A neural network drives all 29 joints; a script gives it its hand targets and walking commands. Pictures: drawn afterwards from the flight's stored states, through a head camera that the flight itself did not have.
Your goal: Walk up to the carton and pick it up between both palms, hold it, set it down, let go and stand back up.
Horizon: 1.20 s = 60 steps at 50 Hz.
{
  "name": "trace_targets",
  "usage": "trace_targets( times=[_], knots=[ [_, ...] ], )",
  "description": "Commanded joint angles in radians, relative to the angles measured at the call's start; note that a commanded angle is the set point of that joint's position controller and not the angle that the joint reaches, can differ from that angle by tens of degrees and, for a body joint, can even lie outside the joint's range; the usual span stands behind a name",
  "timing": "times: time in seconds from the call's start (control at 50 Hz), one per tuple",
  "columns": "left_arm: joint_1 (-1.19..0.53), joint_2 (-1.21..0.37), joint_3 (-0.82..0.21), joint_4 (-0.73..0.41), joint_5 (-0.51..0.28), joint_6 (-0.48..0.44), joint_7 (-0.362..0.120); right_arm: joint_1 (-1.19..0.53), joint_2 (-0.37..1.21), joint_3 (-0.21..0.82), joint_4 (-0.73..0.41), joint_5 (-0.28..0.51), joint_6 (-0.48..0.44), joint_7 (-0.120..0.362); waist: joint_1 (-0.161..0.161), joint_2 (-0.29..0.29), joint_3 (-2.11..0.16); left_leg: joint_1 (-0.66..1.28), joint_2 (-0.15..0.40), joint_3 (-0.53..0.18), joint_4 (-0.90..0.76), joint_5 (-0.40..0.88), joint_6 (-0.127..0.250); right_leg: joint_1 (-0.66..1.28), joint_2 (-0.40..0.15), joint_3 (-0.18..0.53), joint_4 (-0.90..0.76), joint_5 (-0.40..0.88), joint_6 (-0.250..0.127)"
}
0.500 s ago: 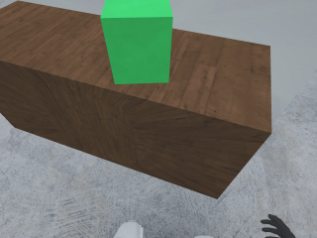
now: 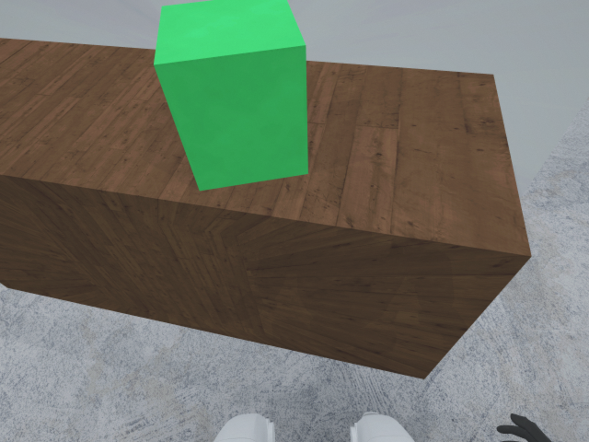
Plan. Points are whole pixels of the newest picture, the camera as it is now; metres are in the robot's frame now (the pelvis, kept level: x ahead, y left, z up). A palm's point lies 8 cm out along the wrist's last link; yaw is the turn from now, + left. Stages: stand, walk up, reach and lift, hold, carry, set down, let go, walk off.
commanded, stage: walk up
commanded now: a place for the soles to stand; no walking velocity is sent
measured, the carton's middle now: (239, 95) +0.66 +0.10 +0.10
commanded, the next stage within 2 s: none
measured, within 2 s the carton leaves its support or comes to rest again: neither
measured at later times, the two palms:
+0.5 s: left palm out of the picture +0.12 +0.44 -0.08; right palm out of the picture +0.11 -0.21 -0.09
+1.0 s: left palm out of the picture +0.13 +0.51 -0.10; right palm out of the picture +0.13 -0.19 -0.10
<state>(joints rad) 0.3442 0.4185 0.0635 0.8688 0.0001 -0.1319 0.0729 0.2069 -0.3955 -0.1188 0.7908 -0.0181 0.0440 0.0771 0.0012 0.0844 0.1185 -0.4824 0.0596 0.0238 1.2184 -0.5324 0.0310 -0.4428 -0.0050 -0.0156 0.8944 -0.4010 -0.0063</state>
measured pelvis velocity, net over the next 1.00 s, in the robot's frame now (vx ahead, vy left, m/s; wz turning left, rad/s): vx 0.07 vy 0.17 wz -0.11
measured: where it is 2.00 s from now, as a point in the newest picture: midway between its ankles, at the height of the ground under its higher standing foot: outside the picture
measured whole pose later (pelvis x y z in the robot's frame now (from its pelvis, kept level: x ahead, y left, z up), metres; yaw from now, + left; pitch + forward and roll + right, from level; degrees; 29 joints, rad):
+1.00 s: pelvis +0.07 +0.17 -0.02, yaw -6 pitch -4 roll -4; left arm 0.35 0.43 0.08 0.88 0.00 -0.10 0.10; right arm 0.21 -0.49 -0.15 0.77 -0.02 0.05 0.07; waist 0.00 0.11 0.13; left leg -0.51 0.07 -0.04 1.09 -0.55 0.04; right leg -0.51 -0.05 0.01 1.05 -0.50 -0.04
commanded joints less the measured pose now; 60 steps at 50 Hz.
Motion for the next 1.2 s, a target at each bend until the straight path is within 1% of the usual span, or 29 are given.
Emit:
trace_targets(
  times=[0.0,0.04,0.14,0.18,0.2,0.22,0.24,0.26,0.3,0.36,0.46,0.48,0.56,0.6,0.62,0.64,0.66,0.68,0.72,0.76,0.88,0.92,0.94,0.96,0.98,1.0,1.04,1.1,1.18],
  knots=[
    [0.184,0.355,0.098,-0.036,0.012,-0.012,0.05,-0.12,-0.233,-0.055,-0.159,-0.037,-0.02,-0.016,0.036,-0.124,-0.074,-0.411,0.071,-0.167,0.154,0.034,-0.033,0.355,-0.316,0.639,-0.415,0.164,-0.281],
    [0.184,0.337,0.091,-0.057,0.018,-0.021,0.045,-0.052,-0.22,-0.061,-0.127,-0.045,-0.013,-0.011,0.01,-0.167,-0.122,-0.309,0.058,-0.141,0.1,0.033,-0.031,0.28,-0.282,0.536,-0.356,0.277,-0.277],
    [0.122,0.405,0.11,-0.091,0.038,-0.017,0.053,-0.105,-0.245,-0.075,-0.156,-0.044,-0.022,-0.003,0.01,-0.223,-0.108,-0.2,0.084,-0.112,-0.146,-0.031,-0.019,0.151,-0.327,0.521,-0.298,0.212,-0.307],
    [0.033,0.398,0.102,-0.107,0.032,-0.01,0.052,0.0,-0.241,-0.083,-0.121,-0.047,-0.04,-0.001,-0.081,-0.239,-0.133,0.003,0.078,-0.127,-0.338,0.056,0.017,0.014,-0.309,0.464,-0.195,0.262,-0.276],
    [-0.032,0.34,0.08,-0.119,0.03,0.0,0.052,0.149,-0.251,-0.098,-0.068,-0.06,-0.048,-0.001,-0.162,-0.168,-0.195,0.282,0.053,-0.125,-0.44,0.102,0.019,-0.176,-0.237,0.331,-0.025,0.243,-0.21],
    [-0.013,0.209,0.042,-0.117,0.038,0.008,0.051,0.272,-0.305,-0.113,-0.007,-0.075,-0.05,-0.01,-0.217,0.159,-0.171,0.425,0.047,-0.223,-0.661,-0.116,0.01,-0.356,-0.026,0.12,0.309,0.09,-0.134],
    [-0.067,0.149,0.032,-0.158,0.025,0.004,0.056,0.248,-0.382,-0.109,-0.034,-0.047,-0.059,-0.021,-0.214,0.426,-0.061,0.362,0.237,-0.652,-0.972,-0.104,0.005,-0.584,0.14,0.073,0.511,-0.228,-0.076],
    [-0.073,0.219,0.052,-0.136,0.022,0.003,0.057,0.158,-0.383,-0.107,-0.062,-0.023,-0.06,-0.024,-0.18,0.236,-0.032,0.309,0.246,-0.721,-1.01,-0.085,-0.014,-0.538,0.09,0.169,0.56,-0.204,-0.072],
    [-0.009,0.261,0.064,-0.07,0.01,0.007,0.037,0.076,-0.321,-0.081,-0.084,-0.024,-0.069,-0.037,-0.097,0.043,-0.013,0.285,0.212,-0.574,-0.909,0.076,-0.034,-0.471,0.028,0.128,0.546,-0.081,-0.043],
    [0.049,0.26,0.068,-0.027,-0.001,0.021,0.021,0.074,-0.269,-0.074,-0.109,-0.031,-0.073,-0.044,-0.076,0.063,-0.034,0.317,0.178,-0.41,-0.841,0.305,-0.012,-0.375,-0.015,0.052,0.417,0.013,-0.023],
    [0.01,0.23,0.057,-0.058,0.001,0.022,0.025,0.11,-0.251,-0.076,-0.105,-0.029,-0.067,-0.045,-0.091,0.049,-0.044,0.399,0.188,-0.324,-0.752,0.556,0.077,-0.35,-0.017,0.002,0.247,-0.038,-0.024],
    [-0.013,0.235,0.057,-0.062,0.001,0.021,0.024,0.123,-0.247,-0.075,-0.11,-0.031,-0.062,-0.045,-0.105,0.017,-0.044,0.404,0.183,-0.322,-0.739,0.595,0.051,-0.346,-0.02,-0.014,0.232,-0.043,-0.035],
    [0.029,0.232,0.065,-0.051,0.004,0.006,0.031,0.086,-0.264,-0.078,-0.129,-0.048,-0.04,-0.037,-0.078,0.055,-0.09,0.275,0.262,-0.347,-0.708,0.387,0.187,-0.175,-0.024,-0.071,0.071,-0.16,-0.039],
    [0.181,0.23,0.077,0.01,0.012,-0.008,0.035,-0.026,-0.247,-0.067,-0.157,-0.04,-0.025,-0.029,0.012,-0.001,-0.121,0.057,0.221,-0.241,-0.563,0.253,0.188,0.132,-0.004,-0.098,-0.152,0.003,-0.059],
    [0.301,0.251,0.096,0.045,0.027,-0.013,0.045,-0.087,-0.201,-0.044,-0.182,-0.04,-0.023,-0.023,0.103,-0.035,-0.136,-0.171,0.142,-0.104,-0.364,0.287,0.131,0.387,-0.003,-0.044,-0.212,0.013,-0.078],
    [0.424,0.333,0.125,0.067,0.046,-0.01,0.059,-0.098,-0.135,-0.026,-0.203,-0.04,-0.028,-0.024,0.163,-0.268,-0.168,-0.364,0.03,0.0,-0.037,0.208,0.048,0.536,-0.143,0.301,-0.344,-0.187,-0.154],
    [0.392,0.424,0.139,0.019,0.034,-0.005,0.066,-0.124,-0.147,-0.023,-0.231,-0.035,-0.015,-0.025,0.14,-0.301,-0.193,-0.507,-0.049,-0.06,0.152,-0.067,-0.013,0.475,-0.415,0.915,-0.588,-0.4,-0.258],
    [0.232,0.453,0.125,-0.027,0.023,0.004,0.066,-0.174,-0.255,-0.053,-0.215,-0.056,0.0,-0.026,0.098,-0.161,-0.107,-0.464,0.028,-0.172,0.168,-0.103,-0.032,0.301,-0.487,0.969,-0.65,-0.546,-0.33],
    [0.137,0.4,0.113,-0.023,0.034,-0.002,0.068,-0.124,-0.281,-0.071,-0.162,-0.057,0.0,-0.015,0.041,-0.101,-0.01,-0.453,0.064,-0.172,0.154,-0.042,-0.036,0.236,-0.407,0.792,-0.522,-0.42,-0.326],
    [0.113,0.376,0.11,-0.039,0.038,-0.005,0.064,-0.029,-0.263,-0.078,-0.111,-0.062,0.009,-0.006,0.022,-0.176,-0.071,-0.351,0.065,-0.153,0.133,0.013,-0.033,0.192,-0.341,0.617,-0.474,-0.358,-0.271],
    [0.009,0.426,0.13,-0.066,0.06,-0.011,0.052,-0.007,-0.272,-0.085,-0.128,-0.05,0.014,0.005,-0.023,-0.241,-0.082,-0.201,0.101,-0.12,-0.057,-0.041,-0.017,0.025,-0.349,0.545,-0.413,-0.374,-0.286],
    [-0.084,0.417,0.122,-0.087,0.062,0.001,0.048,0.091,-0.277,-0.103,-0.087,-0.045,-0.005,0.008,-0.108,-0.23,-0.116,0.074,0.086,-0.089,-0.278,0.02,0.02,-0.137,-0.305,0.419,-0.297,-0.28,-0.241],
    [-0.138,0.357,0.102,-0.089,0.065,0.016,0.047,0.274,-0.283,-0.116,-0.018,-0.05,-0.01,0.006,-0.198,-0.154,-0.175,0.36,0.041,-0.096,-0.394,0.017,0.038,-0.321,-0.223,0.257,-0.076,-0.231,-0.163],
    [-0.122,0.215,0.062,-0.083,0.067,0.025,0.052,0.389,-0.313,-0.125,0.033,-0.069,-0.016,-0.006,-0.246,0.205,-0.127,0.43,0.027,-0.226,-0.605,-0.213,0.04,-0.507,-0.015,0.049,0.334,-0.246,-0.091],
    [-0.176,0.162,0.042,-0.13,0.047,0.023,0.06,0.306,-0.38,-0.113,-0.015,-0.052,-0.03,-0.016,-0.229,0.385,0.015,0.269,0.205,-0.707,-0.967,-0.41,0.066,-0.678,0.126,0.044,0.553,-0.295,-0.05],
    [-0.196,0.238,0.052,-0.124,0.033,0.012,0.062,0.143,-0.407,-0.112,-0.059,-0.035,-0.037,-0.023,-0.172,0.209,0.089,0.155,0.264,-0.856,-1.067,-0.399,0.083,-0.613,0.084,0.151,0.566,-0.205,-0.055],
    [-0.051,0.298,0.068,-0.035,0.017,0.0,0.04,0.039,-0.358,-0.093,-0.091,-0.035,-0.049,-0.033,-0.084,0.051,-0.01,0.252,0.226,-0.659,-0.907,-0.232,0.073,-0.502,-0.009,0.064,0.488,-0.089,-0.04],
    [-0.006,0.292,0.08,-0.005,0.015,0.008,0.02,0.064,-0.31,-0.079,-0.096,-0.037,-0.049,-0.034,-0.068,0.071,-0.018,0.245,0.182,-0.508,-0.814,-0.048,0.113,-0.38,-0.039,-0.011,0.379,-0.092,-0.023],
    [-0.04,0.263,0.069,-0.034,0.012,0.001,0.019,0.117,-0.307,-0.083,-0.098,-0.035,-0.051,-0.038,-0.089,0.068,-0.055,0.354,0.198,-0.453,-0.722,0.248,0.142,-0.376,-0.038,-0.027,0.232,-0.146,-0.03]
  ],
)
